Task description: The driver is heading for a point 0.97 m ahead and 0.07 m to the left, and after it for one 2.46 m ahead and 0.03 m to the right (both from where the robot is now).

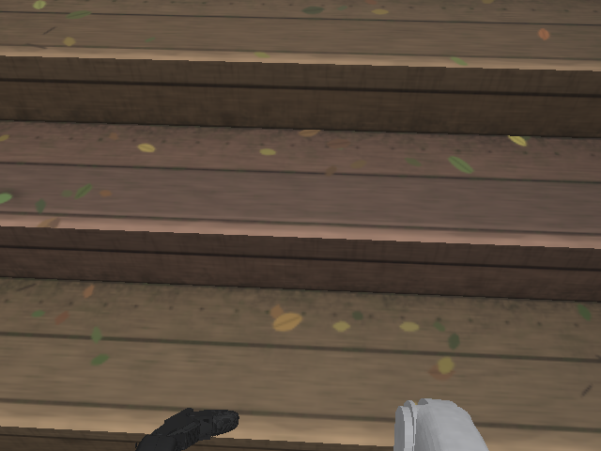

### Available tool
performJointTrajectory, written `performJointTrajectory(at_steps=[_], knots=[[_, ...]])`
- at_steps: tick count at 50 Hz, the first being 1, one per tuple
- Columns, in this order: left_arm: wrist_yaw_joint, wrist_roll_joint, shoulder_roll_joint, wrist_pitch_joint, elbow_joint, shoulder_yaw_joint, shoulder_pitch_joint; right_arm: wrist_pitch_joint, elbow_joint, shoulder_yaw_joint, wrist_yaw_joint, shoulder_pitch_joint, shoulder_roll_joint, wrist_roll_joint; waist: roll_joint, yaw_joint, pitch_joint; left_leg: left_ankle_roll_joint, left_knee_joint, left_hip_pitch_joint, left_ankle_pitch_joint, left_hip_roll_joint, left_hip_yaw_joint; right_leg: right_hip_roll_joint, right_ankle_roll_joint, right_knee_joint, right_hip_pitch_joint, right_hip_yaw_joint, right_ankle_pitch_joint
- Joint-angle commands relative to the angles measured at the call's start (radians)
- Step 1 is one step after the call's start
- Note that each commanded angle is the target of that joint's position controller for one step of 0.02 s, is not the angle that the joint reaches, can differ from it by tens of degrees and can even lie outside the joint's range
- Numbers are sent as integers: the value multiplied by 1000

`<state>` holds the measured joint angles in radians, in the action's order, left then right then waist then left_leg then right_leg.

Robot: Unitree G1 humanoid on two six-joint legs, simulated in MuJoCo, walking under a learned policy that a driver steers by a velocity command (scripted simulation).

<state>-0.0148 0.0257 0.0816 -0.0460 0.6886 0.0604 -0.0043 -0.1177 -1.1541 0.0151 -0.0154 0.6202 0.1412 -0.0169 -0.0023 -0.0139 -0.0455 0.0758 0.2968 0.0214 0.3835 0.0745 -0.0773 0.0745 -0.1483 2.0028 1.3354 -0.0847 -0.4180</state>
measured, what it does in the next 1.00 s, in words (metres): climbs: right foot 0.16 m higher, then left foot 0.16 m higher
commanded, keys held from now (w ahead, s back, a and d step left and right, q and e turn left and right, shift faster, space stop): w+shift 0.86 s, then shift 0.14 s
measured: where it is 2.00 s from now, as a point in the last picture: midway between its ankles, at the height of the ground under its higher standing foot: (323, 29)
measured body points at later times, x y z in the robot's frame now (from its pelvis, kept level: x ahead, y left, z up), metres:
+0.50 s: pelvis +0.44 -0.01 +0.21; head +0.46 -0.02 +0.66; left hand +0.32 +0.21 +0.08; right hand +0.72 -0.14 +0.18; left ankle +0.55 +0.05 -0.42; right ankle +0.28 -0.07 -0.52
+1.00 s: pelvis +0.84 -0.03 +0.44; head +0.83 -0.01 +0.89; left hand +0.98 +0.20 +0.31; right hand +0.92 -0.27 +0.33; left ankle +0.76 +0.11 -0.02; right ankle +0.84 -0.08 -0.25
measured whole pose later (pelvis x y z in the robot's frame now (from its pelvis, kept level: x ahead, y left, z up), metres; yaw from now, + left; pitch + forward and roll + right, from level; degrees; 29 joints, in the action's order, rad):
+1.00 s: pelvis +0.84 -0.03 +0.44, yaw +0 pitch +4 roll -3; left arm 0.01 0.04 0.19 -0.08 0.86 -0.03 -0.21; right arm -0.12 -0.76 -0.05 -0.01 0.35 0.18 -0.02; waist -0.03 -0.05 -0.10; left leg 0.16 1.99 -0.78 0.18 0.11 0.15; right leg -0.09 -0.11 0.85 0.48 -0.14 -0.45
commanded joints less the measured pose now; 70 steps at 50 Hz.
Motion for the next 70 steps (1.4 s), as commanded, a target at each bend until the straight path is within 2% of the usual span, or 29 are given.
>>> performJointTrajectory(at_steps=[1, 5, 6, 7, 8, 11, 15, 19, 21, 24, 27, 31, 36, 38, 40, 43, 45, 46, 49, 50, 53, 55, 59, 61, 62, 63, 64, 67, 70], knots=[[16, -4, 35, -11, -190, 40, 223, 9, 47, 7, 44, -27, 110, 32, 55, 33, 176, 74, -395, -375, -635, -207, 45, 1, -7, -436, -389, -115, 2], [5, -22, 213, -8, -4, -48, -391, -22, 153, -79, 39, -188, 389, 77, -229, 343, -333, 118, 442, -48, -2065, -324, 52, -172, -37, -952, -1132, -49, -12], [14, 11, 312, -18, 62, -91, -457, -28, 173, -84, 29, -211, 313, 28, -119, 307, -302, 103, 810, -142, -1596, -213, 85, -119, -65, -1123, -1193, 165, -160], [-7, 21, 429, -17, 121, -133, -494, -52, 268, -71, -17, -191, 132, 35, 333, 210, -302, 17, 1407, -640, -303, 105, 150, 214, -198, -1555, -1423, 900, 230], [-1, -5, 370, -18, 144, -145, -397, -64, 331, -66, -23, -189, 124, -15, 174, 128, -366, 65, 1672, -752, -357, 50, 311, 248, -146, -1713, -1411, 1115, 71], [19, 12, 75, -50, 311, -88, -352, -30, 490, -13, -15, -455, -55, -47, -81, 21, 51, 124, 1882, -1032, -328, -37, 245, 168, -94, -1635, -1021, 642, -133], [49, 16, 48, -91, 378, -62, -344, 42, 608, 47, 16, -588, -127, 7, -30, -73, 209, 130, 1843, -1235, -37, -23, 191, 68, 29, -1770, -833, 175, 189], [41, -41, 103, -104, 438, -44, -494, 46, 725, 80, 48, -813, -88, 20, -21, -62, 232, 102, 1527, -1175, 71, -69, -48, 23, 58, -1971, -795, 9, 567], [-1, -115, 168, -107, 347, -50, -473, 45, 611, 58, 21, -616, 10, 32, -49, -115, -137, 59, 1149, -291, -184, 40, -221, -31, -16, -1934, -667, -53, 1388], [-3, -84, 492, -146, 255, -165, -378, 77, 533, -10, 26, -283, 139, 27, 195, -298, -370, 79, 807, -290, 56, 34, -117, 160, -62, -1395, -1292, 43, 2055], [53, -17, 144, -155, 86, -143, -435, 55, 379, -101, 26, -294, 285, -18, -280, -78, -323, 265, 55, 12, -149, -328, 933, -250, 32, -117, -627, 302, 383], [31, 48, -103, -110, -129, -27, -77, 3, 150, -56, 4, -161, 27, -26, 69, -17, 90, 157, 97, -131, -137, -251, 480, -173, -73, 432, -8, 253, 163], [-9, -14, -83, -35, -243, 17, 119, -42, 92, -15, -12, -148, 23, -15, -25, 66, 174, 77, -147, -457, -293, -217, 227, -114, -19, 256, 5, 64, -35], [-21, -14, -11, -29, -287, 40, 178, -28, 85, -8, 10, -184, 44, 55, 19, 100, 154, 65, -367, -722, -620, -143, 69, -72, 3, -357, -492, -121, 21], [-8, -47, 51, -47, -205, 18, -4, -56, 146, -24, 43, -106, 157, 110, 20, 126, -127, 121, -213, -688, -1518, -162, 61, -171, 25, -615, -1156, -201, 135], [-2, -19, 209, -32, -128, -60, -326, -89, 279, -141, 17, -251, 438, 71, -175, 313, -379, 101, 516, -169, -2121, -284, 130, -171, -27, -1051, -1158, 1, -39], [-10, 27, 367, -28, 2, -140, -381, -90, 359, -120, -20, -180, 160, 49, 301, 191, -408, -12, 1522, -664, -309, 127, 216, 246, -277, -1576, -1428, 921, 727], [4, -7, 294, -43, 22, -140, -316, -76, 428, -92, -10, -197, 78, -9, 31, 101, -347, 15, 1814, -837, -274, 67, 306, 265, -274, -1551, -1354, 867, 648], [18, -4, 92, -65, 206, -97, -317, -9, 557, -20, 26, -406, -95, -44, -62, -11, 83, 78, 1948, -1253, -62, 26, 271, 136, -92, -1563, -1127, 419, 410], [100, 111, -4, -6, 295, -37, -391, 59, 582, -9, -20, -417, 33, 16, -103, -12, 64, 194, 1890, -1377, -39, 41, 305, 210, -120, -1573, -1153, 335, 1035], [69, 100, 93, -31, 315, -69, -308, 59, 666, 27, -25, -462, 9, -4, 115, -143, -41, 165, 1786, -1324, 332, -2, 136, 75, -73, -1651, -994, 129, 800], [61, 166, 180, -29, 328, -83, -353, 77, 724, 55, -22, -617, 8, 7, -44, -119, -83, 142, 1464, -1266, 54, -45, 52, -22, -12, -1682, -904, 67, 574], [123, -32, 524, -104, 143, -197, -87, 171, 592, 29, -93, -393, 103, 45, 116, -325, -142, -42, 871, -303, -384, 82, -76, 80, -59, -1712, -659, 71, 1890], [145, 29, 350, -111, 138, -161, -122, 201, 385, -37, -13, 48, 241, -19, -46, -344, -272, 70, 402, 25, -678, 11, 154, 100, 60, -1169, -711, 105, 1731], [185, 102, 166, -90, 214, -117, -523, 175, 303, -34, -18, 211, 276, -28, -446, -173, -698, 495, 307, 369, -1290, -409, 828, -154, 158, -528, -605, 207, 76], [180, 11, 276, -55, 223, -159, -496, 149, 351, -89, -10, 45, 331, -94, -118, -227, -400, 375, 131, 10, -571, -377, 1030, -216, 91, -253, -494, 379, 187], [151, -6, 220, -40, 189, -146, -342, 110, 336, -72, -24, -267, 286, -43, -134, -88, -104, 260, 147, -309, -221, -293, 733, -176, 58, -115, -333, 305, 221], [74, 46, 125, -7, 147, -91, -316, 52, 277, 15, -22, -527, -38, 13, 18, 76, -142, 164, 73, -526, -220, -183, 397, -71, -30, -201, -383, 253, 237], [86, -10, 130, 4, 122, -59, -245, 19, 320, 21, -21, -561, -9, -22, 71, 99, -170, 60, 73, -597, -392, -118, 176, 6, 129, -465, -524, 158, 154]])
Velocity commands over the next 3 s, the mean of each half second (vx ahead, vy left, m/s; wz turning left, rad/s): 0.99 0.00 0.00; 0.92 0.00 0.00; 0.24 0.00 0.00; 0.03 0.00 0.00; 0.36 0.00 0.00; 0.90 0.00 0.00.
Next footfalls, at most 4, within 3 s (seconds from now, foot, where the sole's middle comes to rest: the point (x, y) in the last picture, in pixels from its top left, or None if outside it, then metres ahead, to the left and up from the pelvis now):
0.12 right None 0.28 -0.08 -0.61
0.50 left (287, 346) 0.59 0.05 -0.45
0.86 right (356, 172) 0.88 -0.09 -0.29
1.20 left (264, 19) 1.19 0.09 -0.13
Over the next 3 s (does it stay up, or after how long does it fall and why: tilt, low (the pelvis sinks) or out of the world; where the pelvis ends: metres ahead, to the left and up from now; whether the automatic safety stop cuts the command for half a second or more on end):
stays up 1.52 -0.05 0.80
